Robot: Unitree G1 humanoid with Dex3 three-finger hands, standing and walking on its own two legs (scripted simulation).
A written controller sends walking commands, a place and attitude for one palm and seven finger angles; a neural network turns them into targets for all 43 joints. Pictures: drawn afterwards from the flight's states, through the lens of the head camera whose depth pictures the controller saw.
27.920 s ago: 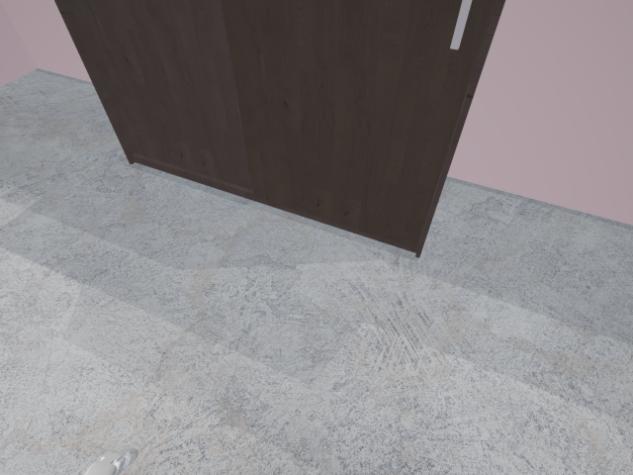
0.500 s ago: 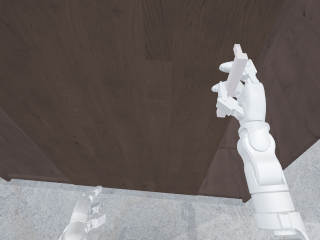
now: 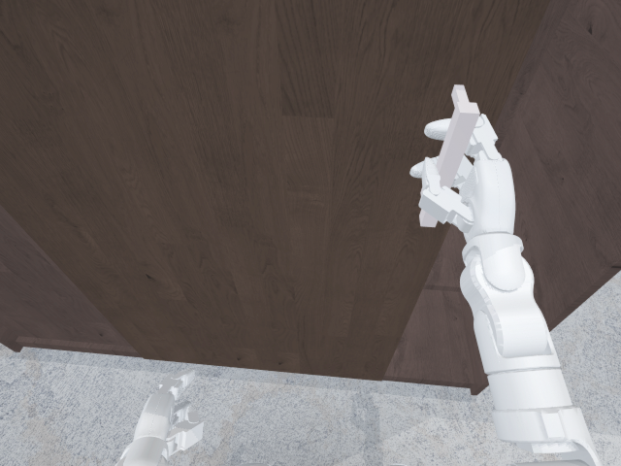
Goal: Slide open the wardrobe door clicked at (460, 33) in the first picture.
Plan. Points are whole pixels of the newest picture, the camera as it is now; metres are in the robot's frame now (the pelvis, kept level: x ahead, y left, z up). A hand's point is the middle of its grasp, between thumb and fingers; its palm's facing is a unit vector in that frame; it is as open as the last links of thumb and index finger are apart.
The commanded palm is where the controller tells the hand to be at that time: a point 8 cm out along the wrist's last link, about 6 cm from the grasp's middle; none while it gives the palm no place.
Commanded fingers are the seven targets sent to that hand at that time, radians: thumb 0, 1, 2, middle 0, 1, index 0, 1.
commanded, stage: step sideways, sliding the door along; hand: right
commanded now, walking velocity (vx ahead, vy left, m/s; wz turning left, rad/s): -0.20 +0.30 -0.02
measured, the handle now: (442, 162) +0.43 -0.13 +0.18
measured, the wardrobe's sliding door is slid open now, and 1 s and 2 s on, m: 0.28 0.28 0.28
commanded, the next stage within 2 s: stop walking and hold the door there in 0.36 s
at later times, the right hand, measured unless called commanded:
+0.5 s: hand (427, 192) +0.38 -0.11 +0.18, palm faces +0.02 +1.00 -0.07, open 6.2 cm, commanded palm +0.36 -0.15 +0.17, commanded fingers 0.00 -0.90 -0.90 0.45 1.40 0.45 1.40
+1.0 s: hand (429, 192) +0.37 -0.11 +0.18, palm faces +0.00 +1.00 -0.07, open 6.2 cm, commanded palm +0.36 -0.13 +0.17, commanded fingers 0.00 -0.90 -0.90 0.45 1.40 0.45 1.40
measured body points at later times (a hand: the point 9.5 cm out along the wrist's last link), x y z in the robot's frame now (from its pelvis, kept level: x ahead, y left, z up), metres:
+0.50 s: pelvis +0.00 +0.01 +0.00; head +0.02 +0.00 +0.45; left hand +0.18 +0.23 -0.09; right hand +0.37 -0.16 +0.18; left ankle +0.05 +0.09 -0.72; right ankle +0.08 -0.20 -0.72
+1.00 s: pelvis +0.02 -0.02 +0.01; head +0.00 -0.02 +0.46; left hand +0.20 +0.19 -0.08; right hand +0.37 -0.16 +0.19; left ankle +0.05 +0.09 -0.72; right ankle +0.04 -0.16 -0.72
